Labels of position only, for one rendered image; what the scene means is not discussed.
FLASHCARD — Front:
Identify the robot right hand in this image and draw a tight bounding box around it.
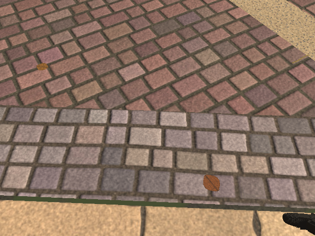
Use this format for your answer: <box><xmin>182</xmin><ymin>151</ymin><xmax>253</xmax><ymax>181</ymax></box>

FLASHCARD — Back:
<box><xmin>283</xmin><ymin>212</ymin><xmax>315</xmax><ymax>235</ymax></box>

